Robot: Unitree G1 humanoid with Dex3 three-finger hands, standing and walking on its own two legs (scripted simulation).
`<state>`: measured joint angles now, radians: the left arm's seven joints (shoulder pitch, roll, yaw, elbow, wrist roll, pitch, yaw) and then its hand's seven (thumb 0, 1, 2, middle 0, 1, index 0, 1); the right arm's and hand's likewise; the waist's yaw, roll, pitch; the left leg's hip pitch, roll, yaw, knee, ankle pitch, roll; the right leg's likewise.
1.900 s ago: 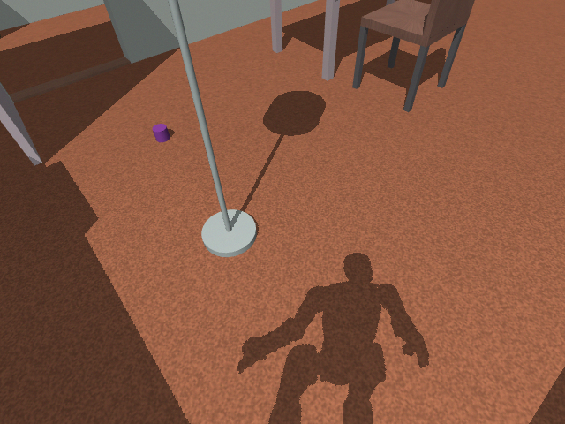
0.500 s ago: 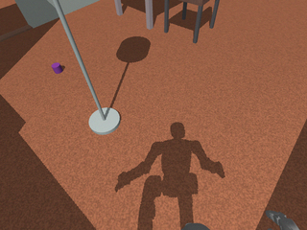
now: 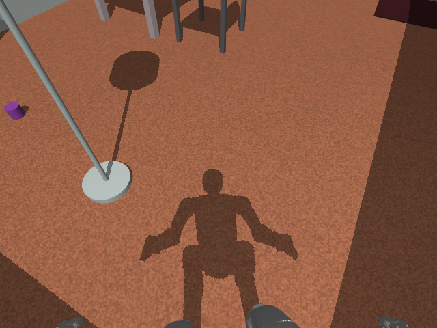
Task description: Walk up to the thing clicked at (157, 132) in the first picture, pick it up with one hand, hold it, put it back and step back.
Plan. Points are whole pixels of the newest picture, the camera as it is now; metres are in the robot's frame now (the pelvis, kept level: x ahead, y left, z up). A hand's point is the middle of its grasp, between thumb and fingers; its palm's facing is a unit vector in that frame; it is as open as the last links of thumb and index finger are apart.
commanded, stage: walk up
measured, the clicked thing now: (15, 110) +1.43 +1.30 -0.71
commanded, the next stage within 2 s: stand in 0.84 s
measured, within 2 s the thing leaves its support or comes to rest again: neither
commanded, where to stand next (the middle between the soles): +0.05 +0.01 m, yaw -7 degrees
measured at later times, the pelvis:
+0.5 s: pelvis -0.02 +0.00 +0.01, yaw -7 degrees
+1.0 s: pelvis -0.01 +0.01 +0.03, yaw -7 degrees
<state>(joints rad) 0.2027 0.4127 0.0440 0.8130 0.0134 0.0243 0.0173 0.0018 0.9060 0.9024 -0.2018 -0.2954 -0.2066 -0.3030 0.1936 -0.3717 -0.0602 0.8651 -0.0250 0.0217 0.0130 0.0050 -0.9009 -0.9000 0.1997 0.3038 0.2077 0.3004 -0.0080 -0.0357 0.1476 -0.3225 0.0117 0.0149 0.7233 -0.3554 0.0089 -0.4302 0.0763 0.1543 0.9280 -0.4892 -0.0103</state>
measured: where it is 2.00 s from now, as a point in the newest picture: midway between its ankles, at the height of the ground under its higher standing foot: outside the picture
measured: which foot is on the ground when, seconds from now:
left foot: down 0.00-1.00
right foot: up 0.00-0.20, down 0.22-1.00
